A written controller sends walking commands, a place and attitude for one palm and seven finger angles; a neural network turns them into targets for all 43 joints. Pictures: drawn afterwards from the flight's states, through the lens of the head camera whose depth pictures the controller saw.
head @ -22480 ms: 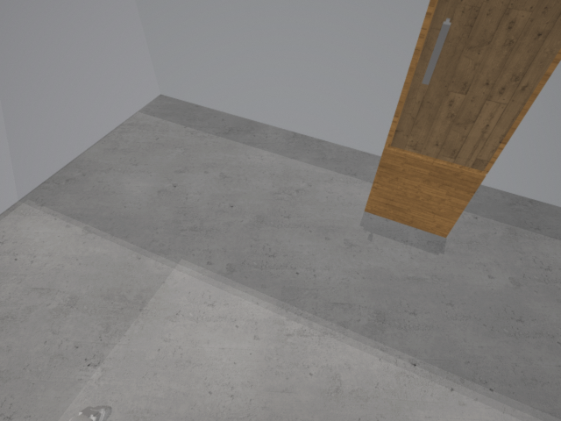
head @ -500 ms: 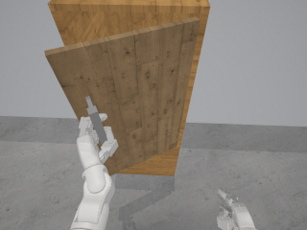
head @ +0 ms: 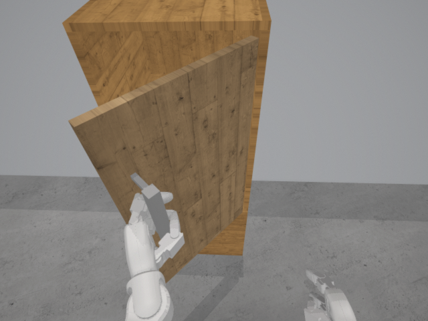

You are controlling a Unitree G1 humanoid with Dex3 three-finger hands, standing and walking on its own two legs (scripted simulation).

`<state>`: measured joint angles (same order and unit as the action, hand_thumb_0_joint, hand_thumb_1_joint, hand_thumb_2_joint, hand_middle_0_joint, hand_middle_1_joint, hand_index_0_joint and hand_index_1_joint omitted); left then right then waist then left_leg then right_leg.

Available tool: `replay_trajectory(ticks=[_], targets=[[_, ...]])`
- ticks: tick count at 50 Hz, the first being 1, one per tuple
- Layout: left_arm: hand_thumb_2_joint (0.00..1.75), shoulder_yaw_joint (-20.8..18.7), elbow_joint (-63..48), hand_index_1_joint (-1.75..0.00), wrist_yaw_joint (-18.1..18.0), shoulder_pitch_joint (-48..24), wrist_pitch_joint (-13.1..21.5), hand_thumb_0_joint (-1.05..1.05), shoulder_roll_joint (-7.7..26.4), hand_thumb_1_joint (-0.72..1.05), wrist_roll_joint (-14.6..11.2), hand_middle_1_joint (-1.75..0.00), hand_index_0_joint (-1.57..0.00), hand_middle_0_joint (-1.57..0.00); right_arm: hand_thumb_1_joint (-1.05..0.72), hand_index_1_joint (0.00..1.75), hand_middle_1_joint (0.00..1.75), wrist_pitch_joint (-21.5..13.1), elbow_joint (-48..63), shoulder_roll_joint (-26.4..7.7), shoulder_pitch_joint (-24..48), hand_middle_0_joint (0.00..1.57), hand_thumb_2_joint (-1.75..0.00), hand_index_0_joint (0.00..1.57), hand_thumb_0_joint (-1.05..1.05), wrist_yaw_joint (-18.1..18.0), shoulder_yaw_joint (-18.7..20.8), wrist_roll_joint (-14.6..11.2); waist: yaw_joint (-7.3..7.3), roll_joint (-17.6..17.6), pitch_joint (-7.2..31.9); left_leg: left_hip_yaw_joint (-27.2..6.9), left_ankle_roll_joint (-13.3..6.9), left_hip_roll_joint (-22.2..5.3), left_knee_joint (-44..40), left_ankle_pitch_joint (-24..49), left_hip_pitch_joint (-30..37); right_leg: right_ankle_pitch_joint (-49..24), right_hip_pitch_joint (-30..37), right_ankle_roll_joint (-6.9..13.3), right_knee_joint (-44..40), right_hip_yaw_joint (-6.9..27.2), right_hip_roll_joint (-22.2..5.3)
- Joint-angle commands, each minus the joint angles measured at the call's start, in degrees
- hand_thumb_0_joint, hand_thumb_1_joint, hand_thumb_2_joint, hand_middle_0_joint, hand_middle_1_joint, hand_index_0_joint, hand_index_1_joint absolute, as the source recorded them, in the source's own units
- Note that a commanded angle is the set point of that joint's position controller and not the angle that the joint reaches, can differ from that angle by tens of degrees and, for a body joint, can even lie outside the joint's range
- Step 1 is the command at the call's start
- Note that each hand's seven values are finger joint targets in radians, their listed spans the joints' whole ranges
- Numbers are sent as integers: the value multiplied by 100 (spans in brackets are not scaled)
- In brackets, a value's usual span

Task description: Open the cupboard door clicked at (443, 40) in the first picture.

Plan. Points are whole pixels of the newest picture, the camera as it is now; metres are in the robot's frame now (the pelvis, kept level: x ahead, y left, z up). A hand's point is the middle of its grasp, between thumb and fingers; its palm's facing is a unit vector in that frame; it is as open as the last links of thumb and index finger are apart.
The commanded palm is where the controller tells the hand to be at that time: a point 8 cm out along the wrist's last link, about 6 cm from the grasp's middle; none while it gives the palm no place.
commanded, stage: open thumb and fingers to let go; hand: left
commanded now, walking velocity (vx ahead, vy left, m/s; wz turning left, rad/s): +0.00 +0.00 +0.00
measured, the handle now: (154, 213) +0.30 +0.12 +0.07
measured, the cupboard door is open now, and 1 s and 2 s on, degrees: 47 48 50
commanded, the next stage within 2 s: slide the hand sideways off the handle in 0.76 s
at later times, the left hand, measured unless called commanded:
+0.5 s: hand (173, 234) +0.25 +0.08 +0.08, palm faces +0.36 -0.93 -0.01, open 13.1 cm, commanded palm +0.20 +0.12 +0.07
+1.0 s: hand (172, 253) +0.22 +0.08 +0.07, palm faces +0.01 -1.00 -0.06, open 16.3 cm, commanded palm +0.20 +0.11 +0.07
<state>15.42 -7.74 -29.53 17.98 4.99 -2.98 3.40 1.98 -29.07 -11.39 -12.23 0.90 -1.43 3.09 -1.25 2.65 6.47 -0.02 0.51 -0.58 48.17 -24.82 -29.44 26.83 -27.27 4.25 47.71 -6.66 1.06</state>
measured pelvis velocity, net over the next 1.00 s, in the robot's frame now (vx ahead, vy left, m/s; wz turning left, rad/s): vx -0.03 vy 0.01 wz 0.01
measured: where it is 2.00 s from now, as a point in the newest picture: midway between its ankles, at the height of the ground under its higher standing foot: outside the picture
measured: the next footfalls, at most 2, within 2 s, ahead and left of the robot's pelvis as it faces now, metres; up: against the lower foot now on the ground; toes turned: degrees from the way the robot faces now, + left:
none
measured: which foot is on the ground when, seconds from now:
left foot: down 0.00-1.00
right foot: down 0.00-1.00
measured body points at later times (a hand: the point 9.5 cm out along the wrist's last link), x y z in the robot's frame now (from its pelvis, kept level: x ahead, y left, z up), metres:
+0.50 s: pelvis -0.02 +0.00 +0.00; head -0.01 -0.02 +0.45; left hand +0.23 +0.13 +0.08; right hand +0.16 -0.22 -0.09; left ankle +0.00 +0.13 -0.70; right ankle -0.02 -0.07 -0.70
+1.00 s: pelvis -0.03 +0.01 -0.01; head -0.02 +0.00 +0.44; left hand +0.22 +0.13 +0.08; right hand +0.16 -0.19 -0.09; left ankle +0.00 +0.13 -0.70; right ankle -0.02 -0.07 -0.70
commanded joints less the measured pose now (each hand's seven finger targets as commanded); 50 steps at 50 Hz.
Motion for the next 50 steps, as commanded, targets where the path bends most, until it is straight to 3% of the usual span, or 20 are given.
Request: replay_trajectory(ticks=[1, 5, 9, 11, 17, 19, 25, 31, 37, 38, 41, 43, 44, 45, 46, 47, 48, 50], targets=[[78, -33, -1094, -132, -220, -930, 394, 0, -605, 62, 172, -132, -38, -38, -90, 30, 30, -318, 894, -395, 684, 20, -90, 20, 0, -67, 160, -2, 112, -756, 893, -136, -162, 180, -333, 1429, 357, -2358, 438, -391, -991, 679, -273], [66, 113, -1102, -129, -138, -1068, 458, 0, -696, 34, 157, -129, -36, -36, -90, 30, 30, -357, 883, -394, 628, 20, -90, 20, 0, -67, 157, -12, 34, -732, 905, -126, -173, 186, -335, 1440, 401, -2611, 495, -442, -1021, 722, -325], [54, 29, -1011, -126, -91, -1307, 534, 0, -564, 6, 158, -126, -34, -34, -90, 30, 30, -374, 852, -406, 664, 20, -90, 20, 0, -78, 159, -7, -12, -778, 771, -138, -173, 196, -322, 1223, 312, -2230, 426, -467, -1185, 863, -394], [48, -40, -836, -124, -72, -1294, 548, 0, -493, -8, 143, -124, -33, -33, -90, 30, 30, -380, 839, -405, 678, 20, -90, 20, 0, -93, 155, -3, 5, -956, 721, -165, -176, 198, -321, 1132, 222, -2020, 434, -479, -1285, 950, -423], [30, -100, -803, -120, -104, -1470, 599, 0, -484, -50, 165, -120, -30, -30, -90, 30, 30, -369, 824, -391, 720, 20, -90, 20, 0, -102, 165, 3, 70, -696, 875, -136, -173, 207, -359, 1147, 257, -1936, 469, -443, -1248, 958, -427], [30, -190, -763, -120, -99, -1264, 606, 0, -445, -50, 127, -120, -30, -30, -90, 30, 30, -352, 829, -379, 697, 20, -90, 20, 0, -103, 169, -10, 130, -789, 928, -126, -161, 210, -400, 1190, 234, -2070, 583, -438, -1208, 912, -409], [30, 17, -814, -90, -141, -1358, 638, 0, -611, -50, 187, -90, -25, -25, -90, 30, 30, -379, 865, -402, 712, 20, -90, 20, 0, -84, 185, -13, 78, -729, 829, -135, -179, 172, -418, 1162, 335, -1727, 336, -366, -1134, 729, -305], [30, -48, -872, -60, -155, -1332, 636, 0, -517, -50, 162, -60, -20, -20, -90, 30, 30, -392, 867, -419, 726, 20, -90, 20, 0, -84, 192, -13, 113, -679, 799, -146, -180, 154, -414, 1188, 326, -1598, 279, -312, -1069, 658, -244], [30, 180, -910, -30, -221, -1428, 566, 0, -740, -50, 212, -30, -15, -15, -90, 30, 30, -402, 891, -410, 787, 20, -90, 20, 0, -39, 174, -30, 108, -462, 785, -184, -170, 122, -429, 1187, 385, -1383, 58, -239, -877, 459, -146], [30, 171, -985, -30, -254, -1511, 550, 0, -750, -50, 205, -30, -15, -15, -90, 30, 30, -393, 899, -410, 794, 20, -90, 20, 0, -34, 171, -34, 127, -398, 855, -189, -163, 127, -432, 1188, 386, -1357, 66, -225, -841, 444, -133], [30, 133, -932, -30, -296, -1475, 467, 0, -757, -50, 170, -30, -15, -15, -90, 30, 30, -378, 885, -395, 834, 20, -90, 20, 0, -40, 173, -38, 157, -628, 883, -213, -160, 121, -428, 1199, 362, -1327, 126, -222, -849, 409, -115], [30, 215, -854, -30, -311, -1531, 394, 0, -903, -50, 139, -30, -15, -15, -90, 30, 30, -354, 889, -383, 912, 20, -90, 20, 0, -21, 145, -48, 161, -496, 788, -193, -156, 130, -446, 1101, 356, -1195, 21, -224, -862, 396, -117], [30, 1238, -930, -30, 848, -1766, 689, 0, -129, -50, 633, -30, -15, -15, -90, 30, 30, -357, 722, -640, 502, 20, -90, 20, 0, 28, 113, -98, -390, -804, 328, -206, -257, 161, -386, 1158, 374, -1616, -281, -281, -838, 681, -172], [30, 691, -1142, -30, 1476, -1952, 954, 0, 318, -50, 402, -30, -15, -15, -90, 30, 30, -373, 862, -582, 446, 20, -90, 20, 0, -16, 175, -154, -202, -666, 651, -190, -277, 161, -371, 1155, 312, -1753, -75, -254, -755, 683, -185], [30, 686, -1281, -30, 1969, -1973, 1109, 0, 474, -50, 249, -30, -15, -15, -90, 30, 30, -397, 924, -621, 456, 20, -90, 20, 0, -53, 174, -173, -156, -429, 918, -167, -296, 174, -341, 1213, 380, -1896, 95, -234, -679, 743, -209], [30, 674, -1461, -30, 2405, -1979, 1229, 0, 505, -50, 63, -30, -15, -15, -90, 30, 30, -469, 1012, -593, 439, 20, -90, 20, 0, -77, 170, -219, -139, -189, 1065, -139, -296, 183, -307, 1215, 482, -1906, 86, -236, -669, 751, -223], [30, 600, -1335, -30, 2710, -1880, 1271, 0, 500, -50, -140, -30, -15, -15, -90, 30, 30, -528, 1043, -579, 371, 20, -90, 20, 0, -112, 142, -265, -176, -273, 989, -167, -292, 168, -315, 1128, 490, -1773, 22, -232, -685, 697, -201], [30, 579, -1214, -30, 2953, -1695, 1226, 0, 143, -50, -597, -30, -15, -15, -90, 30, 30, -668, 1177, -558, 408, 20, -90, 20, 0, -151, 101, -346, -158, -462, 723, -224, -267, 151, -402, 780, 409, -1226, -142, -256, -796, 596, -137]])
